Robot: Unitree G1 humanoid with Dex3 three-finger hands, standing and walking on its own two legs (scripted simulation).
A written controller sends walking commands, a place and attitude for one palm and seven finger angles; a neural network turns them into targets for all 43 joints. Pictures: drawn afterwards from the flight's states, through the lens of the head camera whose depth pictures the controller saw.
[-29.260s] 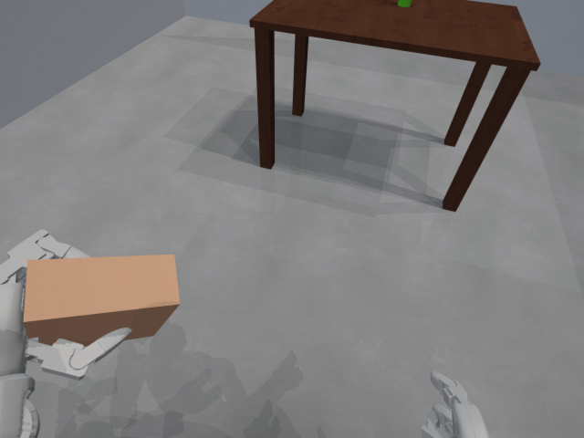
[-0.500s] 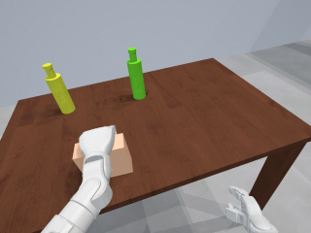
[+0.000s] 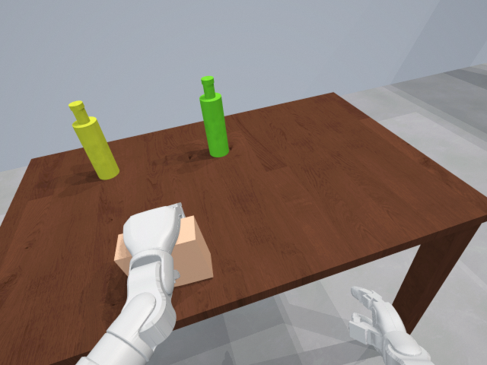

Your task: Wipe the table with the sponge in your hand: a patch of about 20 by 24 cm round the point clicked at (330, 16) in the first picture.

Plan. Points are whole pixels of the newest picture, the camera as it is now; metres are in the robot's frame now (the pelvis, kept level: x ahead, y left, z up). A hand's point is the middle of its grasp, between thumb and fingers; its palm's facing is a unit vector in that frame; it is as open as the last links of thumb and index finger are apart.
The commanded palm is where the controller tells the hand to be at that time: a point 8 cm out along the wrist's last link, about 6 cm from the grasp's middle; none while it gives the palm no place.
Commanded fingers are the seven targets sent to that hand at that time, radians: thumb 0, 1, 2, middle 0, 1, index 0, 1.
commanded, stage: slide back across to the middle lane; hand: left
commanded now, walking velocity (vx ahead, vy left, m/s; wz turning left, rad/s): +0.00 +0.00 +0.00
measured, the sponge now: (171, 262) +0.29 +0.18 +0.03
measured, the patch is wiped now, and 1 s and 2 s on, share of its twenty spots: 0.90 0.90 0.90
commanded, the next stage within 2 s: wipe forward along the middle lane in 0.56 s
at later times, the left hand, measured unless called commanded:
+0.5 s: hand (146, 258) +0.26 +0.20 +0.09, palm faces +0.10 -0.19 -0.98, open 9.8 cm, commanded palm +0.21 +0.22 +0.13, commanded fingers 0.00 0.10 1.30 -1.20 -1.60 -1.20 -1.60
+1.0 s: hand (127, 258) +0.26 +0.24 +0.08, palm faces -0.01 -0.08 -1.00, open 9.8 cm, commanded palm +0.24 +0.25 +0.12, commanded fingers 0.00 0.10 1.30 -1.20 -1.60 -1.20 -1.60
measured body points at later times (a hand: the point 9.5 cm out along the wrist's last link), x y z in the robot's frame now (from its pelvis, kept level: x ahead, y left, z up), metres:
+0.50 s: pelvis +0.00 -0.01 +0.00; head -0.05 -0.05 +0.45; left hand +0.25 +0.21 +0.14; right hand +0.24 -0.21 -0.06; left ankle +0.02 +0.13 -0.73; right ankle -0.01 -0.09 -0.73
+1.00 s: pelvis -0.01 -0.01 +0.00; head -0.05 -0.06 +0.45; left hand +0.26 +0.24 +0.13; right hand +0.22 -0.23 -0.08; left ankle +0.02 +0.13 -0.73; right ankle -0.01 -0.09 -0.73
